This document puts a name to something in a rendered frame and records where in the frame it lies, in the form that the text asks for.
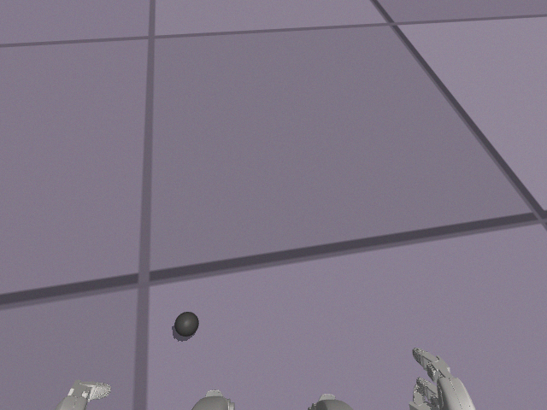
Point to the right robot hand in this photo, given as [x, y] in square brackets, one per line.
[449, 394]

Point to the ball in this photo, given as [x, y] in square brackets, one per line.
[186, 324]

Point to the left robot hand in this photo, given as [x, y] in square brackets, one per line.
[81, 393]

